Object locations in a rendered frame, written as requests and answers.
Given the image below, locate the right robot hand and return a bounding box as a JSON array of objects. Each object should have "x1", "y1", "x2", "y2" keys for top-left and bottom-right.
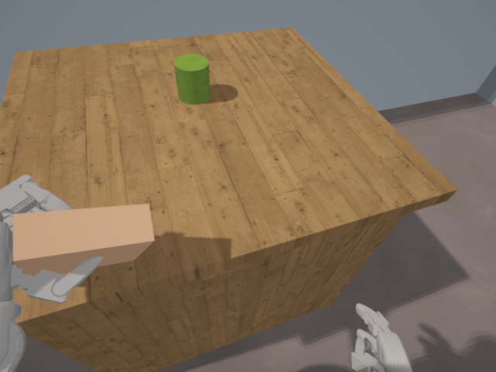
[{"x1": 351, "y1": 303, "x2": 412, "y2": 372}]

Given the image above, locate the sponge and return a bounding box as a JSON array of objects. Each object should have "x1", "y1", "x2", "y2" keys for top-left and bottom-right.
[{"x1": 12, "y1": 204, "x2": 155, "y2": 276}]

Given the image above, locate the table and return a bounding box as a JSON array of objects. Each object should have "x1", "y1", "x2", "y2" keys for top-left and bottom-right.
[{"x1": 0, "y1": 27, "x2": 457, "y2": 372}]

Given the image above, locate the robot left forearm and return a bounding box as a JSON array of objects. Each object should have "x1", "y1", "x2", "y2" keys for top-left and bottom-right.
[{"x1": 0, "y1": 301, "x2": 26, "y2": 372}]

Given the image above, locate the left robot hand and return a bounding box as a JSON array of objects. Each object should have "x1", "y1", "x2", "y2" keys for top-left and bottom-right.
[{"x1": 0, "y1": 174, "x2": 104, "y2": 304}]

